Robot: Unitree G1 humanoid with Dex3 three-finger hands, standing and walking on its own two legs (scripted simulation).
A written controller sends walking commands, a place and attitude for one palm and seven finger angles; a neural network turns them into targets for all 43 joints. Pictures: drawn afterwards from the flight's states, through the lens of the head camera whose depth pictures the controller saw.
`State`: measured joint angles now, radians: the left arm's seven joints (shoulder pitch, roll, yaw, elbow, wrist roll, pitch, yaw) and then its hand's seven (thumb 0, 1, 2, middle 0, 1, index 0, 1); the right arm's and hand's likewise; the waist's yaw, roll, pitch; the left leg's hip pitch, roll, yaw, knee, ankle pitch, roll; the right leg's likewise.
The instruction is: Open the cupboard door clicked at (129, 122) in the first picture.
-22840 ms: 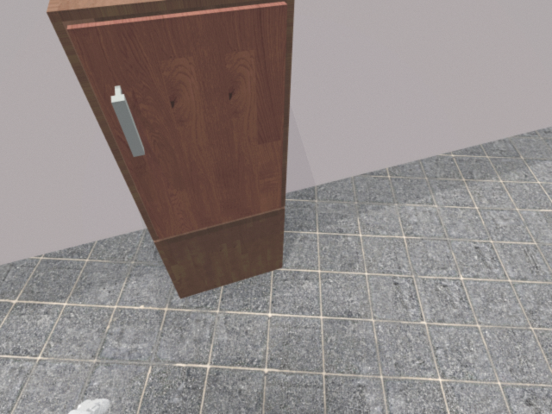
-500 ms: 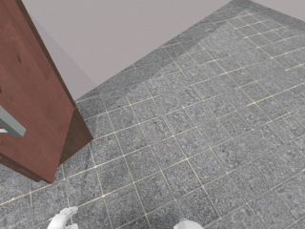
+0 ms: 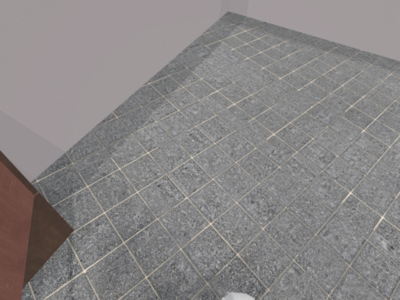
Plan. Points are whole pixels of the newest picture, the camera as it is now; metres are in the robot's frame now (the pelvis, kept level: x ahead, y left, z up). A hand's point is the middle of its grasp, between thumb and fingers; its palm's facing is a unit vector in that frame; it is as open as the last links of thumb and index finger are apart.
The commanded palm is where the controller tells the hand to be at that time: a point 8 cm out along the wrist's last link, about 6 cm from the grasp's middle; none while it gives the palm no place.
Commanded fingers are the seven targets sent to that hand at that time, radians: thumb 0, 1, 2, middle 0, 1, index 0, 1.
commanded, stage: walk to a spot facing it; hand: left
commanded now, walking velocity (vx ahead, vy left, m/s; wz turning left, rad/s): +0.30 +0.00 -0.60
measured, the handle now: out of the picture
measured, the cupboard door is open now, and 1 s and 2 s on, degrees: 44 44 44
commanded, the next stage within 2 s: turn to face it in 1.28 s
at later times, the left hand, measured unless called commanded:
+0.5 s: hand (184, 223) +0.33 +0.05 -0.17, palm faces -0.29 -0.94 -0.20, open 7.4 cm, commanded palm none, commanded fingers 0.00 0.90 0.90 -0.20 -0.30 -0.20 -0.30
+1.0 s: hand (194, 197) +0.42 +0.03 -0.19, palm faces -0.30 -0.95 -0.13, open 7.4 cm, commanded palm none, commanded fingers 0.00 0.90 0.90 -0.20 -0.30 -0.20 -0.30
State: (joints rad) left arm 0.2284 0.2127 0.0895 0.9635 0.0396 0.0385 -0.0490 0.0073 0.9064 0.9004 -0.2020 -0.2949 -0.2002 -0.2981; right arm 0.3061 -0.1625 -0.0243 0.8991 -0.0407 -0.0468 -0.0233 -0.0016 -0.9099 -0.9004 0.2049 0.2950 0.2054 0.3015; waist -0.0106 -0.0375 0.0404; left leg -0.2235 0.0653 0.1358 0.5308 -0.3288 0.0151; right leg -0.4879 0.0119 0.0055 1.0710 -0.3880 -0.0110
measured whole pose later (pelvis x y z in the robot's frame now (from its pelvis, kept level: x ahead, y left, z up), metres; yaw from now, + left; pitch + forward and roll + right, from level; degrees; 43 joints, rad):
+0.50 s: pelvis +0.17 -0.10 -0.01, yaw -15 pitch +0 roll +1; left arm 0.12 0.18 0.06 0.95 0.02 -0.04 -0.01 0.00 0.91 0.90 -0.20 -0.29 -0.20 -0.30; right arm 0.34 -0.16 -0.05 1.04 -0.02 0.00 -0.01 0.01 -0.91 -0.90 0.20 0.29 0.20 0.30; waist -0.06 -0.01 0.12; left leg -0.46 0.16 0.05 1.25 -0.32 -0.05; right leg -0.33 0.04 -0.12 0.57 -0.26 -0.11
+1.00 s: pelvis +0.43 -0.15 -0.01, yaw -25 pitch +0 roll +1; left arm 0.41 0.13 0.05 1.15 0.02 -0.04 -0.01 0.01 0.91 0.90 -0.20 -0.29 -0.20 -0.30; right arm 0.11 -0.14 -0.03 0.95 -0.03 -0.08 -0.01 0.00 -0.91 -0.90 0.20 0.29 0.20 0.30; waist 0.05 -0.05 0.08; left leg -0.35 0.02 0.17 0.61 -0.26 0.06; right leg -0.31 0.01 0.00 1.24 -0.39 -0.05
